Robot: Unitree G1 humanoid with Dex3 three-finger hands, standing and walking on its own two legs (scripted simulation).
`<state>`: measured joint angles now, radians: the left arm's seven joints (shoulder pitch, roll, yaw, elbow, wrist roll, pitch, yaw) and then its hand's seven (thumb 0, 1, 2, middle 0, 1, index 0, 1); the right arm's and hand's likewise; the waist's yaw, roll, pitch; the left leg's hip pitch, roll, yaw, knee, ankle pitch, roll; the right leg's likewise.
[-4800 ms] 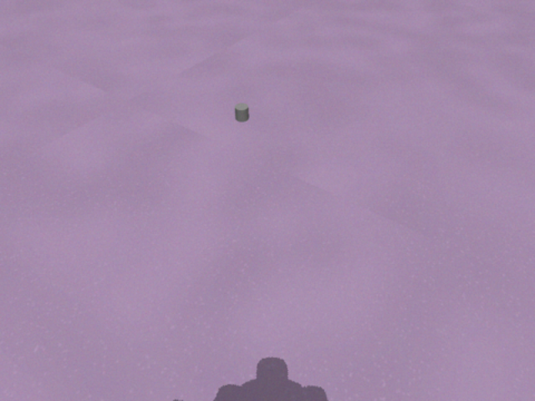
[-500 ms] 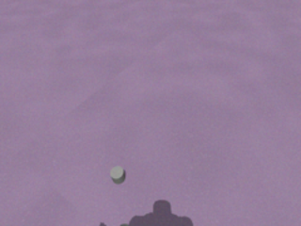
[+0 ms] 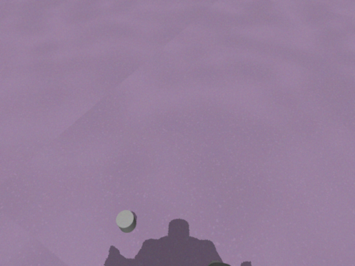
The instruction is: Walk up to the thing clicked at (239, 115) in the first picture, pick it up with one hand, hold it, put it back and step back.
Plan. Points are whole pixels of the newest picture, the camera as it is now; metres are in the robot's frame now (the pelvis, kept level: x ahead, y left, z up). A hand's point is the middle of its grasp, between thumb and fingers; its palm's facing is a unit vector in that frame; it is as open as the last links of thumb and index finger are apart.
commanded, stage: walk up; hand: left
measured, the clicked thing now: (126, 221) +0.45 +0.27 -0.70
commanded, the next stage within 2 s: none
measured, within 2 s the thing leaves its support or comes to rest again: neither
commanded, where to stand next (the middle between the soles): +0.08 +0.02 m, yaw +1 degrees
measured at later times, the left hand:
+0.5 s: hand out of the picture +0.11 +0.26 -0.13, palm faces +0.02 -0.94 -0.33, open 7.4 cm
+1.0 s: hand out of the picture +0.11 +0.26 -0.12, palm faces +0.04 -0.94 -0.34, open 7.4 cm
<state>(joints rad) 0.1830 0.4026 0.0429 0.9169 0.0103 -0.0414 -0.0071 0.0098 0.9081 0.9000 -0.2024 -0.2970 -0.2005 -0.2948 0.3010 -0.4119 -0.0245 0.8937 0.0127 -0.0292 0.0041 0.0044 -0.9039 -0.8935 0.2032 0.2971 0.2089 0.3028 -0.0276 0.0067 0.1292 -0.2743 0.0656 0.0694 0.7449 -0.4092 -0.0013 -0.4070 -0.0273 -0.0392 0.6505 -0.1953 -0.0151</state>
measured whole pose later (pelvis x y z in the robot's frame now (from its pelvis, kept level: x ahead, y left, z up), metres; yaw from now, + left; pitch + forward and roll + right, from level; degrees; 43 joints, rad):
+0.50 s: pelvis +0.03 +0.01 +0.02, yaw +1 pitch -2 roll +1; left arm 0.07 0.36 0.01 1.13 -0.01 0.00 -0.01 0.01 0.91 0.90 -0.20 -0.30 -0.20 -0.29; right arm 0.12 -0.37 0.00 1.12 0.00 -0.02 0.00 0.00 -0.91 -0.89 0.20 0.30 0.21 0.30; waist 0.01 -0.01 0.06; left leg -0.13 0.01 0.02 0.45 -0.27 -0.01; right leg -0.27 -0.05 -0.05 0.44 -0.14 0.01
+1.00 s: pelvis +0.04 +0.00 +0.03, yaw +1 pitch -2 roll +0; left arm 0.07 0.33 0.02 1.18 0.01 -0.01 -0.01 0.01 0.91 0.90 -0.20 -0.30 -0.20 -0.29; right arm 0.08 -0.36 -0.01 1.15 0.00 -0.01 0.01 0.00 -0.91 -0.89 0.20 0.30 0.21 0.30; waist 0.02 0.01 0.05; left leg -0.07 0.02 0.01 0.33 -0.23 -0.02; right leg -0.20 -0.04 -0.06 0.34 -0.10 0.01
